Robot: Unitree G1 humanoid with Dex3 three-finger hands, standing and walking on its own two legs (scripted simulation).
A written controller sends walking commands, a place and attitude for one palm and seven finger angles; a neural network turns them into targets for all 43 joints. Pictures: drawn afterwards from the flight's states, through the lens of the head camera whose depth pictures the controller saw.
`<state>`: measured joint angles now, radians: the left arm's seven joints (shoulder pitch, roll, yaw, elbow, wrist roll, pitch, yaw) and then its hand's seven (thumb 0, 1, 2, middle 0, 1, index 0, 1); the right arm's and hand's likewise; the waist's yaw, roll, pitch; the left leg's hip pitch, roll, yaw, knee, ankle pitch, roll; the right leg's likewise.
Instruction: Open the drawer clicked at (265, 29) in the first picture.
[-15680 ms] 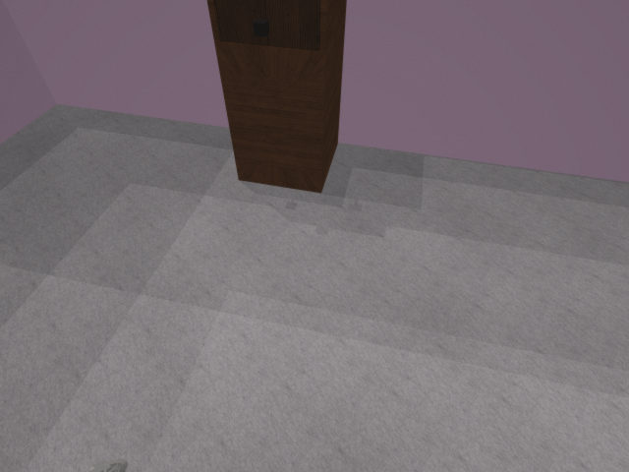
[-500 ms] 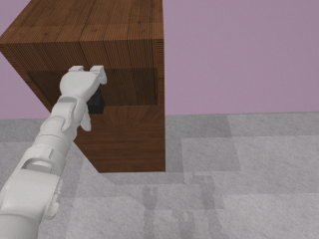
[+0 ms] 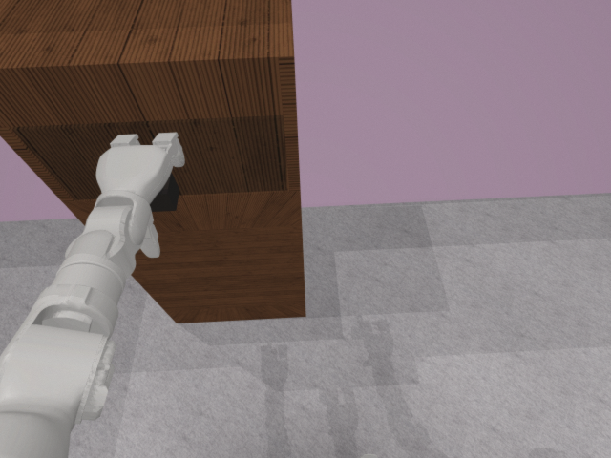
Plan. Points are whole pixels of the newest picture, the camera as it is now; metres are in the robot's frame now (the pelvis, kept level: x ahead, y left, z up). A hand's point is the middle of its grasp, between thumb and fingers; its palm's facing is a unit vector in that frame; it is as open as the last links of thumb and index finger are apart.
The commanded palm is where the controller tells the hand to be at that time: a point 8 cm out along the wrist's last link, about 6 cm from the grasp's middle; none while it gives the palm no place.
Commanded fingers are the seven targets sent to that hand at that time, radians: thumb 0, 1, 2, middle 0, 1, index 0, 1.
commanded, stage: lower the fingers behind the handle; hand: left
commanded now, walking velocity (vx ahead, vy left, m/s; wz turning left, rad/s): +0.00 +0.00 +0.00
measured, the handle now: (162, 182) +0.52 +0.22 +0.01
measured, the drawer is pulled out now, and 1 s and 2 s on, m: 0.00 0.00 0.00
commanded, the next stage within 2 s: close the thumb around the handle in 1.06 s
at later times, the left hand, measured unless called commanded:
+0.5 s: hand (155, 209) +0.47 +0.22 +0.02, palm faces -0.05 -0.02 -1.00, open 13.9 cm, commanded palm +0.45 +0.22 +0.07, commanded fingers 0.00 -0.50 0.30 -0.30 -1.20 -0.30 -1.20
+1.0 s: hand (156, 209) +0.48 +0.22 +0.00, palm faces -0.06 -0.02 -1.00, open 13.9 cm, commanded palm +0.46 +0.22 +0.06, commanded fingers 0.00 -0.50 0.30 -0.30 -1.20 -0.30 -1.20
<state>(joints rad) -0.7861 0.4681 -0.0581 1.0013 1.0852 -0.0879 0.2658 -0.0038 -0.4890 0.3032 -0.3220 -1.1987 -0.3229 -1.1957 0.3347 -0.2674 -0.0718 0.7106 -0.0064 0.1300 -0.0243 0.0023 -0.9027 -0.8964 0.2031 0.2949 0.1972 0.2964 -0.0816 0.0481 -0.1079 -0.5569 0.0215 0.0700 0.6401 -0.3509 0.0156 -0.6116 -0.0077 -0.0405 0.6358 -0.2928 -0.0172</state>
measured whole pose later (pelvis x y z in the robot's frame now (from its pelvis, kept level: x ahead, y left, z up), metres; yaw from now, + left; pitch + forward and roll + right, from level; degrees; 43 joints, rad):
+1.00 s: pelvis -0.01 +0.01 -0.02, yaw -1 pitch +20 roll -1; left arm -0.83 0.48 -0.03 1.09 1.11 -0.08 0.33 0.00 -0.49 0.30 -0.32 -1.20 -0.31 -1.20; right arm 0.35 -0.26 -0.06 0.71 -0.02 0.12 -0.01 0.00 -0.90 -0.90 0.20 0.30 0.20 0.30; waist -0.12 0.05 -0.14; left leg -0.74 0.03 0.07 0.80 -0.41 0.03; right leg -0.78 -0.01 -0.04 0.75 -0.33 0.00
